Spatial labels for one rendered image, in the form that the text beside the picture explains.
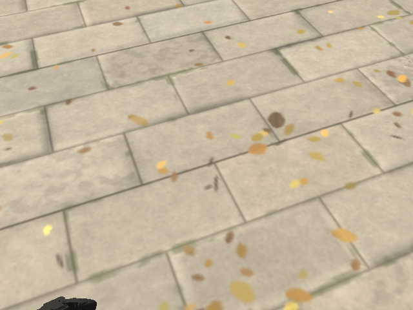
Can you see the left robot hand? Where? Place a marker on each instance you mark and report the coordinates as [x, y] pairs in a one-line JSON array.
[[61, 303]]

